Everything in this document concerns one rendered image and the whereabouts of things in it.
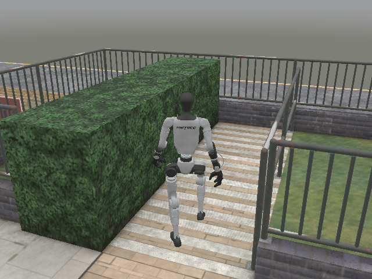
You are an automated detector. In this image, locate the left robot forearm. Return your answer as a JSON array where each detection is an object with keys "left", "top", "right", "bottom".
[{"left": 153, "top": 139, "right": 164, "bottom": 159}]

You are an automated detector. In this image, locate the robot left upper arm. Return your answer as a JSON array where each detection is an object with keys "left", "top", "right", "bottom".
[{"left": 158, "top": 117, "right": 174, "bottom": 148}]

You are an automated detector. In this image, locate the robot right upper arm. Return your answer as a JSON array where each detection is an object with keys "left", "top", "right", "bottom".
[{"left": 199, "top": 117, "right": 214, "bottom": 151}]

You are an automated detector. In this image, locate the left robot hand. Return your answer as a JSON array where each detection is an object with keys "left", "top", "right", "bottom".
[{"left": 152, "top": 157, "right": 166, "bottom": 169}]

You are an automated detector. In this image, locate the right robot forearm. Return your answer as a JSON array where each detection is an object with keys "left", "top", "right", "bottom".
[{"left": 208, "top": 142, "right": 221, "bottom": 172}]

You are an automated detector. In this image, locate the right robot hand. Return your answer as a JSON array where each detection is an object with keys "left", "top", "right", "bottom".
[{"left": 209, "top": 170, "right": 223, "bottom": 187}]

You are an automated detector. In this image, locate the right robot foot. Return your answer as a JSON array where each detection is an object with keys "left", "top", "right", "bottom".
[{"left": 197, "top": 211, "right": 205, "bottom": 220}]

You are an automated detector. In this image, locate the robot torso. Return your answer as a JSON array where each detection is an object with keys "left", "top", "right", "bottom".
[{"left": 173, "top": 115, "right": 200, "bottom": 174}]

